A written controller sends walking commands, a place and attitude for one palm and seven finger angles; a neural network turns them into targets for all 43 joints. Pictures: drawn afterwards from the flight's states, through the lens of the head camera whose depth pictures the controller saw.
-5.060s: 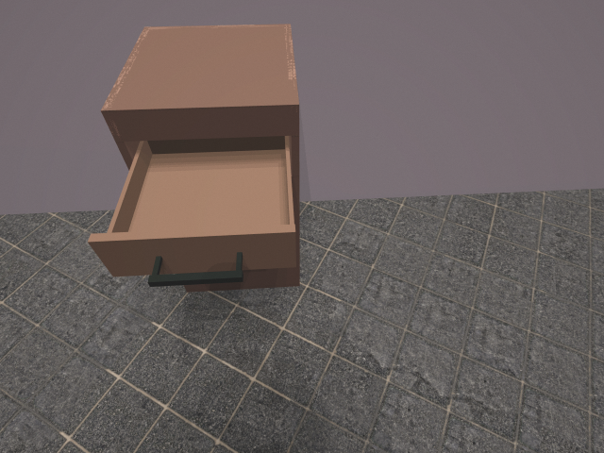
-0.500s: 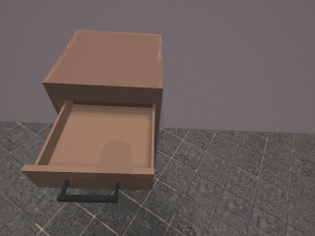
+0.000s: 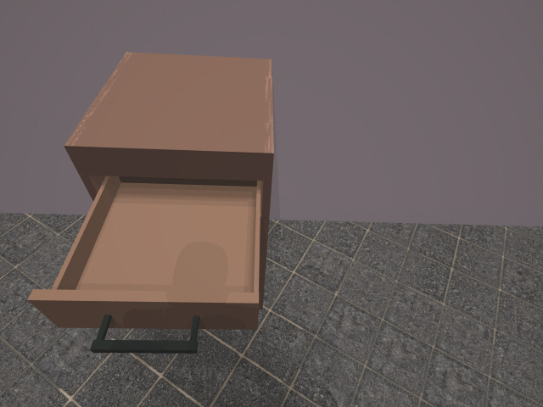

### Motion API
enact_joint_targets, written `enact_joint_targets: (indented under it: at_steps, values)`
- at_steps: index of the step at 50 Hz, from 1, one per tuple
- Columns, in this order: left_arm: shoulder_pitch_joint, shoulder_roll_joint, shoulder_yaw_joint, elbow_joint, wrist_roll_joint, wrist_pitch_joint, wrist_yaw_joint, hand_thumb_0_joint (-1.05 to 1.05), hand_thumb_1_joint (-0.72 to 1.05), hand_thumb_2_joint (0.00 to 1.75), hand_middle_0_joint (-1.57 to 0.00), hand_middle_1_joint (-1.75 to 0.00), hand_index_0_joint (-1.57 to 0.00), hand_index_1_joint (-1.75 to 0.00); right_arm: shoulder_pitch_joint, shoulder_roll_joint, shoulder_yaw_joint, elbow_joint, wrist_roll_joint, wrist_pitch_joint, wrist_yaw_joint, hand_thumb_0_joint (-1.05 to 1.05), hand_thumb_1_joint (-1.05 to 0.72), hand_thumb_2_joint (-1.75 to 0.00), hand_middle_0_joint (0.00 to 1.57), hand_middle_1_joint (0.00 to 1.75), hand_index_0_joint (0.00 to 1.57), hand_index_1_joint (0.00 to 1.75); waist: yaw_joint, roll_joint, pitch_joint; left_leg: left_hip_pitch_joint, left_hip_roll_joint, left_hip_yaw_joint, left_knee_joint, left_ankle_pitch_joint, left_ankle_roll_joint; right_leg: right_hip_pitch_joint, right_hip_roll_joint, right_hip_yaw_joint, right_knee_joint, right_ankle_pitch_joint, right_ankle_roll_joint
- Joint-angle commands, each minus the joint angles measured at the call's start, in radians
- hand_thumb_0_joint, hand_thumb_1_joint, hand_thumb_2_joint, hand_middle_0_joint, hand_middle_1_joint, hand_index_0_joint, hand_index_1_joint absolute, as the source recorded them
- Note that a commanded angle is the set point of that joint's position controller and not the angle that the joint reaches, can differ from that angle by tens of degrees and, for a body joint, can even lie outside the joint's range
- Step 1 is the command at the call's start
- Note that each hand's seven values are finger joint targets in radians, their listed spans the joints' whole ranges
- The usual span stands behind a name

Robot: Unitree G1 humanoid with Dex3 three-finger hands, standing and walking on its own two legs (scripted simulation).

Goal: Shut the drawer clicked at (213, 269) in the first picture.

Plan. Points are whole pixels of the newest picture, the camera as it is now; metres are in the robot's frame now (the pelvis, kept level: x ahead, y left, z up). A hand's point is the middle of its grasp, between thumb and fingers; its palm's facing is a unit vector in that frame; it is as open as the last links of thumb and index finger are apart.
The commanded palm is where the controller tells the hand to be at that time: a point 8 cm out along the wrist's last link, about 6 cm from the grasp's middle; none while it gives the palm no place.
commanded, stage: look again from close up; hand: left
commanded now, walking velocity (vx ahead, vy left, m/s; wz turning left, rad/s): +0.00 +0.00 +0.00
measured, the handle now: (148, 334) +0.26 +0.23 -0.13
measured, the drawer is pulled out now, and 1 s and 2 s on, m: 0.30 0.30 0.30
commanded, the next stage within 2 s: raise the hand and make a fist in 0.08 s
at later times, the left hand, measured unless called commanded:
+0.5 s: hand (188, 369) +0.17 +0.13 -0.01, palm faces +0.03 -1.00 +0.05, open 6.5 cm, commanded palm +0.08 +0.21 -0.06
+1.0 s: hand out of the picture +0.12 +0.16 -0.06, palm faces +0.03 -1.00 +0.00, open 3.9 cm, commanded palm +0.06 +0.23 -0.05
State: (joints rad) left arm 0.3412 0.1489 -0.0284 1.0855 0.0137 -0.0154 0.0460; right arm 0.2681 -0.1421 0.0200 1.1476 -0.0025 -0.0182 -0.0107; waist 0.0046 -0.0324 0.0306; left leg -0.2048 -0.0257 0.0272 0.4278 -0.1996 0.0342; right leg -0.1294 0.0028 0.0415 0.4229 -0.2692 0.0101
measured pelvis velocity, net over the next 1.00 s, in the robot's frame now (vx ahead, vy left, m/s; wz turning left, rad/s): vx -0.05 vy -0.05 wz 0.04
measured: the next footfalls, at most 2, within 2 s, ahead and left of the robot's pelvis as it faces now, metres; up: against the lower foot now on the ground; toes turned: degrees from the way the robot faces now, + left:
none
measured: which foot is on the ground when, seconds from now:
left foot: down 0.00-1.00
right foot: down 0.00-1.00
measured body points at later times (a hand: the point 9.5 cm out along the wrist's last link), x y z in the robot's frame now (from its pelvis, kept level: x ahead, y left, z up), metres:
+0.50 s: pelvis -0.03 -0.02 -0.05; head -0.02 -0.02 +0.40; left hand +0.17 +0.18 -0.01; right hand +0.17 -0.27 -0.11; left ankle +0.02 +0.10 -0.74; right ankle -0.02 -0.13 -0.74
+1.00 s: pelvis -0.05 -0.05 -0.11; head +0.00 -0.05 +0.34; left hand +0.11 +0.21 -0.06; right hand +0.13 -0.26 -0.19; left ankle +0.02 +0.10 -0.74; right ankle -0.03 -0.13 -0.74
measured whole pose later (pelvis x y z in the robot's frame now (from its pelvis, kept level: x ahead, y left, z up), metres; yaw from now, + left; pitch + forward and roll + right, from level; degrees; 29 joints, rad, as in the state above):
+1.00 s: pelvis -0.05 -0.05 -0.11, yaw +2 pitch +13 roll -2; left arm 0.54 0.24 0.21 -0.04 -0.34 -0.26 -0.36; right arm 0.23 -0.16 0.00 0.60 0.05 -0.21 -0.08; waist 0.00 0.05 -0.16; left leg -0.98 0.02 -0.08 1.20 -0.45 -0.03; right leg -0.87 0.06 -0.08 1.20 -0.56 -0.06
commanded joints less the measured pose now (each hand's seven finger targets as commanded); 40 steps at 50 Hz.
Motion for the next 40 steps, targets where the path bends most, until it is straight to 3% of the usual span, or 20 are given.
enact_joint_targets:
  at_steps: [1, 8, 9, 10, 11, 12, 13, 14, 16, 18, 20, 22, 23, 24, 27, 31, 32, 35, 37, 40]
  values:
    - [0.093, 0.087, 0.016, -0.024, 0.001, -0.014, 0.002, 0.0, 0.9, 0.9, -0.2, -0.3, -0.2, -0.3, 0.051, -0.119, -0.022, -0.025, 0.0, -0.01, -0.009, 0.0, -0.9, -0.9, 0.2, 0.3, 0.2, 0.3, -0.003, 0.013, 0.036, 0.045, 0.117, -0.103, -0.072, 0.087, 0.008, -0.087, -0.088, 0.058, -0.082, 0.14, -0.037]
    - [0.092, 0.086, 0.015, -0.022, 0.001, -0.01, 0.001, 0.0, 0.9, 0.9, -0.2, -0.3, -0.2, -0.3, 0.052, -0.116, -0.022, -0.021, -0.001, -0.008, -0.009, 0.0, -0.9, -0.9, 0.2, 0.3, 0.2, 0.3, -0.002, 0.038, 0.067, 0.032, 0.12, -0.109, -0.093, 0.048, 0.007, -0.102, -0.082, 0.058, -0.088, 0.111, -0.039]
    - [0.116, 0.115, 0.026, 0.009, 0.019, -0.041, 0.033, 0.0, 0.9, 0.9, -0.2, -0.3, -0.2, -0.3, -0.041, -0.129, -0.019, -0.109, 0.0, -0.023, -0.009, 0.0, -0.9, -0.9, 0.2, 0.3, 0.2, 0.3, 0.023, 0.076, 0.075, -0.02, 0.119, -0.07, 0.117, 0.231, -0.023, -0.121, -0.125, 0.107, -0.09, 0.397, -0.03]
    - [-0.583, 0.337, 0.134, -1.591, -0.204, -0.232, 0.031, 0.0, 0.9, 0.9, -0.22, -0.32, -0.22, -0.32, -0.002, -0.309, -0.057, -0.474, 0.046, -0.154, -0.049, 0.0, -0.9, -0.9, 0.2, 0.3, 0.2, 0.3, -0.111, 0.255, -0.459, 0.289, 0.023, -0.062, -0.004, 0.228, -0.017, -0.047, -0.027, -0.029, 0.037, 0.291, -0.039]
    - [-0.196, 0.249, 0.129, -1.344, -0.117, -0.169, 0.082, 0.0, 0.9, 0.9, -0.24, -0.34, -0.24, -0.34, -0.093, -0.191, -0.018, -0.413, 0.044, -0.253, -0.079, 0.0, -0.9, -0.9, 0.2, 0.3, 0.2, 0.3, 0.0, 0.378, -0.414, 0.306, 0.076, -0.034, -0.023, 0.289, -0.019, -0.095, 0.007, -0.07, 0.109, 0.097, -0.061]
    - [-0.162, 0.18, 0.065, -1.296, -0.135, -0.127, 0.131, 0.0, 0.9, 0.9, -0.26, -0.37, -0.26, -0.37, -0.083, -0.21, -0.039, -0.362, 0.043, -0.294, -0.078, 0.0, -0.9, -0.9, 0.2, 0.3, 0.2, 0.3, -0.054, 0.293, -0.324, 0.184, 0.08, -0.065, -0.041, 0.162, -0.06, -0.163, 0.016, -0.108, 0.12, 0.005, -0.053]
    - [0.173, -0.065, -0.046, -0.954, -0.138, -0.026, 0.114, 0.0, 0.9, 0.9, -0.28, -0.39, -0.28, -0.39, -0.072, -0.169, -0.038, -0.337, 0.053, -0.287, -0.061, 0.0, -0.9, -0.9, 0.2, 0.3, 0.2, 0.3, -0.046, 0.152, -0.124, 0.046, 0.082, -0.084, -0.063, -0.011, -0.036, -0.253, 0.005, -0.128, 0.121, -0.047, -0.043]
    - [-0.006, -0.047, -0.057, -1.212, -0.188, -0.066, 0.089, 0.0, 0.9, 0.9, -0.3, -0.41, -0.3, -0.41, -0.073, -0.204, -0.039, -0.44, 0.058, -0.291, -0.061, 0.0, -0.9, -0.9, 0.2, 0.3, 0.2, 0.3, -0.05, 0.139, -0.035, -0.064, 0.065, -0.108, -0.04, -0.12, -0.027, -0.241, -0.002, -0.136, 0.104, -0.028, -0.037]
    - [0.03, -0.034, -0.048, -1.136, -0.166, -0.161, 0.056, 0.0, 0.9, 0.9, -0.34, -0.45, -0.34, -0.45, -0.106, -0.228, -0.053, -0.489, 0.035, -0.325, -0.062, 0.0, -0.9, -0.9, 0.2, 0.3, 0.2, 0.3, -0.086, -0.029, 0.065, -0.174, 0.041, -0.116, 0.058, -0.22, -0.011, -0.375, 0.008, -0.141, 0.104, -0.128, -0.026]
    - [0.192, -0.082, -0.032, -0.967, -0.166, -0.255, -0.005, 0.0, 0.9, 0.9, -0.38, -0.5, -0.38, -0.5, -0.101, -0.222, -0.073, -0.534, 0.014, -0.327, -0.04, 0.0, -0.9, -0.9, 0.2, 0.3, 0.2, 0.3, -0.048, -0.208, 0.013, -0.284, 0.03, -0.101, 0.194, -0.191, -0.022, -0.496, 0.022, -0.16, 0.194, -0.195, -0.029]
    - [0.395, -0.072, 0.025, -0.943, -0.213, -0.389, -0.123, 0.0, 0.9, 0.9, -0.42, -0.54, -0.42, -0.54, -0.132, -0.21, -0.096, -0.598, 0.007, -0.327, -0.015, 0.0, -0.9, -0.9, 0.2, 0.3, 0.2, 0.3, 0.029, -0.301, -0.079, -0.396, 0.025, -0.067, 0.31, -0.145, -0.033, -0.544, 0.021, -0.149, 0.287, -0.206, -0.033]
    - [0.469, 0.022, 0.126, -0.942, -0.239, -0.51, -0.243, 0.0, 0.9, 0.9, -0.46, -0.58, -0.46, -0.58, -0.164, -0.213, -0.117, -0.647, 0.012, -0.32, 0.018, 0.0, -0.9, -0.9, 0.2, 0.3, 0.2, 0.3, 0.067, -0.212, -0.147, -0.465, 0.003, -0.035, 0.401, -0.097, -0.047, -0.536, 0.011, -0.106, 0.37, -0.112, -0.044]
    - [0.434, 0.055, 0.153, -0.973, -0.253, -0.561, -0.303, 0.0, 0.9, 0.9, -0.48, -0.6, -0.48, -0.6, -0.189, -0.224, -0.12, -0.685, 0.009, -0.313, 0.027, 0.0, -0.9, -0.9, 0.2, 0.3, 0.2, 0.3, 0.059, -0.141, -0.179, -0.485, -0.006, -0.023, 0.447, -0.088, -0.049, -0.537, 0.003, -0.094, 0.414, -0.066, -0.046]
    - [0.436, 0.124, 0.236, -0.965, -0.243, -0.57, -0.313, 0.0, 0.9, 0.9, -0.5, -0.62, -0.5, -0.62, -0.203, -0.216, -0.13, -0.711, 0.012, -0.3, 0.024, 0.0, -0.9, -0.9, 0.2, 0.3, 0.2, 0.3, 0.075, -0.098, -0.224, -0.522, -0.01, -0.007, 0.485, -0.079, -0.043, -0.533, 0.002, -0.082, 0.456, -0.042, -0.048]
    - [0.379, 0.17, 0.275, -1.162, -0.229, -0.524, -0.287, 0.0, 0.9, 0.9, -0.56, -0.69, -0.56, -0.69, -0.239, -0.189, -0.125, -0.784, 0.018, -0.239, 0.011, 0.0, -0.9, -0.9, 0.2, 0.3, 0.2, 0.3, 0.097, 0.093, -0.281, -0.57, -0.019, 0.012, 0.527, -0.106, -0.032, -0.548, 0.008, -0.055, 0.523, -0.047, -0.056]
    - [0.259, 0.179, 0.293, -1.492, -0.263, -0.603, -0.206, 0.0, 0.9, 0.9, -0.64, -0.78, -0.64, -0.78, -0.187, -0.147, -0.12, -0.8, 0.006, -0.221, -0.013, 0.0, -0.9, -0.9, 0.2, 0.3, 0.2, 0.3, 0.053, 0.23, -0.412, -0.515, 0.009, -0.028, 0.611, -0.051, -0.005, -0.61, 0.02, -0.018, 0.555, -0.026, -0.058]
    - [0.192, 0.193, 0.288, -1.572, -0.269, -0.637, -0.202, 0.0, 0.9, 0.9, -0.66, -0.8, -0.66, -0.8, -0.158, -0.152, -0.118, -0.782, 0.003, -0.219, -0.021, 0.0, -0.9, -0.9, 0.2, 0.3, 0.2, 0.3, 0.019, 0.197, -0.425, -0.526, 0.019, -0.044, 0.638, -0.044, -0.001, -0.648, 0.032, -0.015, 0.567, -0.018, -0.051]
    - [0.128, 0.16, 0.202, -1.554, -0.284, -0.701, -0.275, 0.0, 0.9, 0.9, -0.72, -0.86, -0.72, -0.86, -0.154, -0.164, -0.101, -0.741, 0.002, -0.255, -0.032, 0.0, -0.9, -0.9, 0.2, 0.3, 0.2, 0.3, -0.055, 0.194, -0.336, -0.594, 0.03, -0.069, 0.704, -0.104, 0.008, -0.752, 0.031, 0.008, 0.543, -0.104, -0.044]
    - [0.097, 0.127, 0.145, -1.452, -0.302, -0.688, -0.361, 0.0, 0.9, 0.9, -0.76, -0.91, -0.76, -0.91, -0.151, -0.179, -0.087, -0.717, 0.012, -0.285, -0.043, 0.0, -0.9, -0.9, 0.2, 0.3, 0.2, 0.3, -0.108, 0.111, -0.238, -0.653, 0.036, -0.087, 0.74, -0.177, 0.018, -0.803, 0.034, 0.026, 0.501, -0.202, -0.037]
    - [0.151, 0.163, 0.169, -1.264, -0.335, -0.572, -0.489, 0.0, 0.9, 0.9, -0.82, -0.97, -0.82, -0.97, -0.149, -0.203, -0.083, -0.714, 0.043, -0.309, -0.068, 0.0, -0.9, -0.9, 0.2, 0.3, 0.2, 0.3, -0.097, -0.044, -0.236, -0.76, 0.038, -0.084, 0.754, -0.288, 0.019, -0.766, 0.009, 0.089, 0.421, -0.393, -0.011]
